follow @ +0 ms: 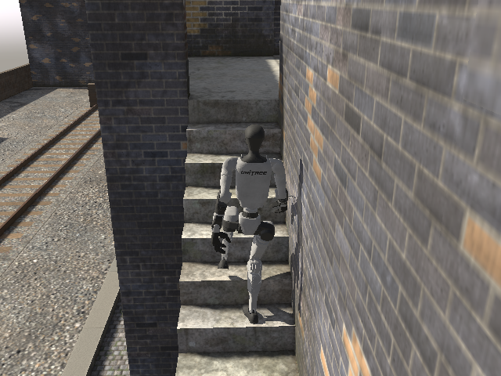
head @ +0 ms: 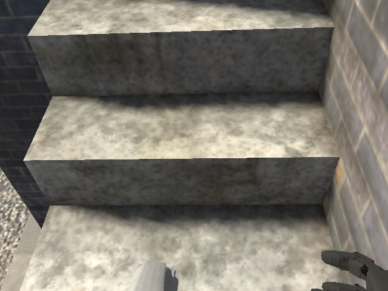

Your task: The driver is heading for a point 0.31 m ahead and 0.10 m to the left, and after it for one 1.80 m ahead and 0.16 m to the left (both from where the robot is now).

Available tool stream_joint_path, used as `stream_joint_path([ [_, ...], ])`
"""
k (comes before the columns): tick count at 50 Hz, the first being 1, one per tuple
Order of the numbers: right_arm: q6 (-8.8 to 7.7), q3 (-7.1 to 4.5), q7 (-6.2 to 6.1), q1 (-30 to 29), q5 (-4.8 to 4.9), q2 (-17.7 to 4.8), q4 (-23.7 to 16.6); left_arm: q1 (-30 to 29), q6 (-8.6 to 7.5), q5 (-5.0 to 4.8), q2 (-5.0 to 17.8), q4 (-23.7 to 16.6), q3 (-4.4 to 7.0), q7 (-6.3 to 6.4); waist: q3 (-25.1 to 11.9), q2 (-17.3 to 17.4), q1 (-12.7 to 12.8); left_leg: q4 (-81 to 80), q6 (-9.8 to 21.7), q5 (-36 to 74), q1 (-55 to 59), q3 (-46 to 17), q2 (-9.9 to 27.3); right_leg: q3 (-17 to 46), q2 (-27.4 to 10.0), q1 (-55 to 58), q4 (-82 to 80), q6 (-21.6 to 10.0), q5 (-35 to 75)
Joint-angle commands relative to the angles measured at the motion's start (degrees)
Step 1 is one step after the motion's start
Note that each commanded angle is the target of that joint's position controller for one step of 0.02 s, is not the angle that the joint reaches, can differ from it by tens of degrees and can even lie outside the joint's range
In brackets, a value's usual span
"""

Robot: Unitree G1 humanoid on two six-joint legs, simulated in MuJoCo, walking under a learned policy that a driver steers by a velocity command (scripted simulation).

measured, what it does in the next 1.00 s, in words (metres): climbs: left foot 0.20 m higher, then right foot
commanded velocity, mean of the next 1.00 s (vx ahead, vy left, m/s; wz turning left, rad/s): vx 0.02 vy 0.00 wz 0.14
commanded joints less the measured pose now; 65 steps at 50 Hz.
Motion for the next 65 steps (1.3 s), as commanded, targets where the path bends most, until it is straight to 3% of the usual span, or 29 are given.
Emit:
stream_joint_path([
  [1,-1.52,-1.84,1.48,-10.5,1.61,-5.2,-4.8,10.7,-0.1,-1.45,12.6,-1.4,2.19,-0.64,4.8,-1.9,0.5,6.7,-0.6,-12.8,-24.1,1.2,1.0,17.8,-23.3,20.9,-10.1,17.6,43.5],
  [6,-0.75,-1.27,2.3,-5.3,1.82,-3.8,-3.7,7.8,0.02,1.16,11.7,0.3,1.61,0.44,6.0,-2.2,-2.1,18.8,1.9,-3.0,-28.7,-2.1,-2.4,5.6,-22.1,25.7,-11.8,17.0,39.2],
  [9,0.1,-2.04,4.06,-7.9,2.54,-4.7,-9.1,6.0,-0.03,1.3,13.1,-0.8,2.11,0.54,1.4,-3.4,-5.4,15.5,4.4,-5.9,-20.3,8.1,-2.3,-2.7,-21.9,21.0,-11.5,16.9,74.0],
  [13,6.8,-5.09,7.0,-0.5,-0.47,-9.8,-15.3,-19.4,-0.21,-2.35,24.5,-14.9,5.83,3.69,-4.3,-6.3,-15.7,-19.2,3.9,-1.4,43.7,27.5,-7.2,-13.3,-22.2,-11.9,-20.9,23.6,122.5],
  [14,7.24,-6.56,6.96,2.1,0.87,-13.8,-14.3,-19.3,-0.03,-2.89,27.8,-16.8,7.53,3.96,-5.2,0.5,-12.5,-30.9,3.3,-0.9,47.7,24.1,-7.8,-15.4,-20.0,-7.3,-12.0,26.9,109.1],
  [15,7.3,-6.0,6.68,2.3,-1.06,-12.6,-15.2,-18.0,1.48,-2.7,30.8,-15.4,9.78,4.32,-3.8,10.3,-12.8,-48.1,5.9,-3.0,42.2,17.5,-6.6,-14.0,-18.0,0.7,9.6,26.2,73.9],
  [16,7.57,-3.8,6.03,15.1,-6.23,-7.4,-12.2,-22.8,2.88,-2.15,26.5,-17.3,9.83,4.02,-5.8,23.7,-18.6,-71.6,17.1,0.6,44.5,-3.9,-2.2,-10.5,-7.2,-1.9,56.0,27.6,-3.3],
  [17,7.22,-1.82,3.72,37.0,-9.79,-4.1,-5.7,-26.9,3.03,-2.53,16.3,-19.7,7.09,3.2,-4.8,13.2,-24.7,-81.2,24.4,-2.9,59.8,-19.1,1.0,-1.5,-3.8,-29.1,97.9,20.7,-14.6],
  [18,4.76,-2.51,5.08,46.5,-7.22,-13.7,-2.0,-23.8,0.66,1.3,13.1,-22.4,6.31,2.76,-11.6,11.5,-18.3,-73.3,33.8,46.6,75.5,-35.2,9.5,3.6,3.1,-44.7,109.8,17.5,-10.1],
  [20,-1.8,-3.5,7.78,30.4,-1.03,-14.4,-1.7,-30.1,-0.86,-2.18,13.1,-28.8,6.19,3.99,-3.2,1.0,-9.8,-78.5,31.8,48.8,72.7,-41.6,14.7,4.0,0.9,-52.4,109.2,13.8,-24.0],
  [22,-5.23,-0.7,7.07,15.7,-0.24,-7.2,-4.3,-24.4,2.02,-0.16,13.8,-26.6,7.08,7.22,3.8,-4.4,2.7,-84.4,23.4,26.4,55.6,-26.6,5.6,-2.9,-8.0,-41.4,82.2,10.1,-19.6],
  [25,-3.71,-4.43,5.52,-2.3,-1.07,-19.2,-11.6,-23.9,4.86,0.37,17.0,-25.6,6.43,3.82,3.4,-3.1,9.8,-95.2,9.6,0.2,18.0,-9.3,-3.2,-14.2,-12.9,-3.2,53.7,12.8,-4.2],
  [26,-2.93,-5.55,5.01,-3.8,-1.69,-22.8,-12.6,-22.1,5.16,-1.78,16.8,-23.7,6.42,1.88,2.4,1.9,8.7,-95.9,7.8,-4.3,11.8,-10.0,-2.6,-16.1,-13.5,8.0,46.9,15.5,0.1],
  [29,-0.45,-4.23,2.7,5.4,-3.22,-17.6,-14.1,-18.2,5.95,1.86,6.4,-20.3,4.05,-0.01,2.4,-2.5,3.0,-88.0,6.2,-8.2,31.2,-5.3,1.0,-18.2,-11.0,8.6,23.5,15.3,-7.4],
  [30,-0.71,-4.6,3.6,7.1,-3.57,-16.0,-13.0,-19.0,5.62,-0.1,5.6,-21.3,4.02,-0.14,3.3,0.5,1.1,-82.6,9.1,-14.4,42.2,-6.5,4.2,-17.1,-11.9,5.1,10.6,13.3,-5.5],
  [31,3.28,-2.42,1.46,10.5,-6.49,-4.0,-2.4,-24.9,6.57,-4.96,-3.8,-18.9,-0.28,9.32,1.4,7.1,2.9,-69.5,6.2,-3.8,59.9,-3.4,-1.9,-7.0,-19.6,2.8,-24.4,7.5,-13.1],
  [32,0.95,-1.63,5.7,19.6,-2.87,-2.0,-7.4,-16.8,5.04,-1.79,-0.8,-16.4,0.1,3.1,1.3,0.6,-6.4,-66.6,2.8,-11.5,45.4,-5.7,3.0,-4.9,-14.8,15.0,-0.9,7.5,0.6],
  [33,0.89,-2.27,7.49,19.3,-3.05,-4.1,-9.2,-17.1,4.89,-2.57,3.1,-16.8,1.7,1.39,-0.2,-2.5,-3.4,-60.5,-0.6,-19.7,36.4,-8.8,4.5,8.6,-20.4,17.2,-7.5,3.5,-13.5],
  [34,-0.72,-2.2,7.24,16.9,-1.86,-4.0,-11.9,-26.7,3.14,-4.93,5.0,-19.6,1.29,1.37,0.4,-5.0,-5.9,-62.9,-7.7,-13.3,33.1,-4.3,4.4,28.8,-27.5,6.2,-8.9,-4.3,-37.3],
  [35,-1.33,-2.88,6.59,21.8,-2.49,-5.7,-9.1,-24.0,3.85,-4.78,13.2,-20.1,4.61,3.26,0.5,1.3,-5.8,-53.4,-7.8,-18.4,38.0,-2.6,4.7,24.7,-28.7,1.7,-5.5,-3.9,-31.4],
  [37,-1.45,-3.97,3.18,13.3,-3.0,-9.3,-9.2,-16.4,1.46,-2.18,11.7,-16.8,4.56,5.58,2.3,4.1,1.1,-39.7,-7.2,-19.2,32.5,-6.4,5.3,23.4,-25.8,-3.2,-5.9,-5.1,-29.0],
  [39,-1.36,-0.98,2.88,7.1,-3.94,-6.0,-10.3,-21.8,-0.55,-1.56,4.3,-16.5,1.4,4.41,6.1,3.5,1.4,-47.6,-7.1,-18.6,35.1,-4.5,6.9,15.3,-18.6,-7.1,-10.0,-3.4,-20.2],
  [41,-1.53,0.32,2.5,3.7,-3.38,-5.2,-11.5,-19.1,-0.51,-3.28,7.9,-14.5,2.59,5.37,7.4,4.7,1.4,-66.3,-8.6,-25.6,44.1,1.2,5.0,13.9,-16.0,-11.3,-11.8,-0.7,-29.5],
  [47,-1.81,0.31,-0.72,-4.1,-5.38,-10.4,-9.7,-13.8,2.27,2.66,10.2,-8.8,5.0,5.19,2.1,0.5,6.0,-74.0,0.9,-6.7,48.9,1.3,2.7,12.6,-11.8,-3.9,-3.7,-2.0,-8.7],
  [51,-2.39,-1.2,-2.28,8.5,-2.66,-11.6,-4.8,-17.1,2.87,2.05,5.9,-7.9,4.91,5.5,-2.4,6.4,-1.0,-85.3,10.4,5.2,80.9,-6.6,9.4,3.0,-5.9,-28.9,10.1,8.5,-9.0],
  [54,-1.83,-1.99,-2.41,6.7,-3.99,-11.8,-7.5,-15.2,1.49,0.91,7.1,-9.2,5.64,5.84,-2.1,9.4,-0.8,-89.9,21.0,3.5,68.6,-12.5,19.6,-4.4,-5.3,-32.9,60.9,16.7,-10.2],
  [57,-2.09,0.8,-0.68,-6.1,-3.41,-3.0,-14.3,-5.3,3.05,0.53,8.7,-7.0,5.76,5.11,-5.7,4.7,5.1,-79.8,16.8,24.1,52.4,-1.1,19.9,-2.3,-9.2,-28.5,71.4,18.4,0.4],
  [60,-2.8,-0.14,-1.89,-4.3,-4.56,-5.6,-14.1,-11.0,2.91,-0.98,10.1,-9.7,6.06,4.63,-5.3,5.9,1.4,-78.2,18.2,26.1,56.6,-0.1,19.7,-4.0,-9.0,-30.5,70.9,18.4,2.2],
  [65,-3.5,3.02,-0.28,-8.4,-2.53,-1.6,-15.5,-6.0,3.07,1.46,9.6,-6.7,5.23,2.57,-4.1,6.7,5.6,-67.1,11.5,18.2,46.5,5.2,13.8,-8.7,-13.7,-14.7,43.0,16.3,11.2],
])
Velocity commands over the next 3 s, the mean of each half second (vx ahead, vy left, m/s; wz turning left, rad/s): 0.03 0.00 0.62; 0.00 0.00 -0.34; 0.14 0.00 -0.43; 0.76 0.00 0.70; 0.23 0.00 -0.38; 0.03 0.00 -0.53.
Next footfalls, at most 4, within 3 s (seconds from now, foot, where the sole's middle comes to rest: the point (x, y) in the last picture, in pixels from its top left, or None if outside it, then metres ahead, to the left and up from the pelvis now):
0.34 left None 0.18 0.07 -0.57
0.64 right None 0.20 -0.15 -0.56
0.88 left None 0.17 0.12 -0.57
1.46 right None -0.01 -0.09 -0.77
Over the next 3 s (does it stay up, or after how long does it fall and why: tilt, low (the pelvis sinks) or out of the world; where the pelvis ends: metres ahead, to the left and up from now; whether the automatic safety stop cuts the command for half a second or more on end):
stays up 0.41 0.15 0.38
